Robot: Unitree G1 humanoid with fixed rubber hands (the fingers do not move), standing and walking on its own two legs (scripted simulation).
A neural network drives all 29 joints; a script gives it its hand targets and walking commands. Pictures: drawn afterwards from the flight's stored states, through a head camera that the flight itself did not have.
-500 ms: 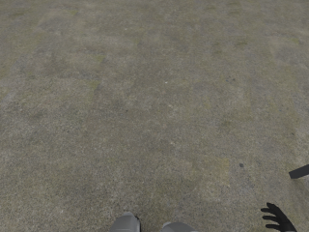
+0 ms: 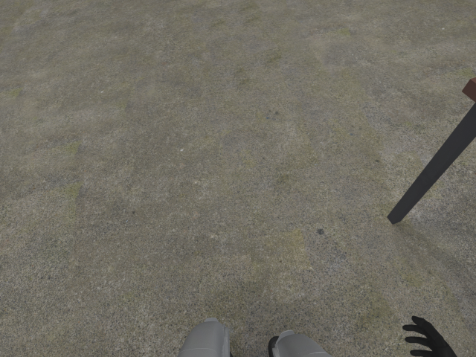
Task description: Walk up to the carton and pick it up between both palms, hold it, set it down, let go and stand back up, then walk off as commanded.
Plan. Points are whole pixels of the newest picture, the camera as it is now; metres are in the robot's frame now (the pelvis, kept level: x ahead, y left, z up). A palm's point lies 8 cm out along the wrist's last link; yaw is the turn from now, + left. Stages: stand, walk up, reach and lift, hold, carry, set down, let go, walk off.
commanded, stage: walk up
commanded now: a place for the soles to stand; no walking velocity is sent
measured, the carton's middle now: out of the picture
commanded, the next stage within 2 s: none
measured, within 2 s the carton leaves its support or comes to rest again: neither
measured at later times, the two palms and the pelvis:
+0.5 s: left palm out of the picture +0.14 +0.22 -0.08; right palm out of the picture +0.00 -0.38 -0.11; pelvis -0.02 -0.06 -0.01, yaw -16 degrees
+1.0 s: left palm (180, 333) +0.18 +0.14 -0.11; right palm out of the picture -0.11 -0.40 -0.07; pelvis -0.03 -0.07 +0.00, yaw -30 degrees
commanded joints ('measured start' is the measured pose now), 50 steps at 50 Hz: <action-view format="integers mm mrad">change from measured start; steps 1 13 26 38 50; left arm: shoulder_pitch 2 91 -46 22 154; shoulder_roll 249 274 362 188 272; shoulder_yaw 137 131 147 72 132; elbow -156 -65 -124 -140 -67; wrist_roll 35 22 23 32 26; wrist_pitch -29 -26 -25 -36 -37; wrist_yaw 21 -53 -6 15 -46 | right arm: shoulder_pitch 128 -9 55 252 4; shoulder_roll -261 -308 -280 -407 -399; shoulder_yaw -92 -132 -98 -155 -153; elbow -26 -140 -115 -102 -136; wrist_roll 19 -21 3 -28 -44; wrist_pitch -25 -72 -77 -101 -94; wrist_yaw -17 -32 -4 -40 0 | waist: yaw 27 22 27 -75 57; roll -228 91 -391 98 115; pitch -392 -321 -7 -429 -273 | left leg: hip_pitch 191 366 -149 660 209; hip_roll -78 338 -3 525 394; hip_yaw -58 -84 -16 -477 41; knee -317 -721 -27 -693 -638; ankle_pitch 99 181 -60 307 3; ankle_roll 25 214 -10 181 158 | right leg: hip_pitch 265 -104 -23 -343 61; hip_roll -184 -199 -251 -90 -245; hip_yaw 482 -3 546 31 -83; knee -369 424 -458 314 96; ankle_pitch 281 -221 -274 -347 -238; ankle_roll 43 95 -169 65 39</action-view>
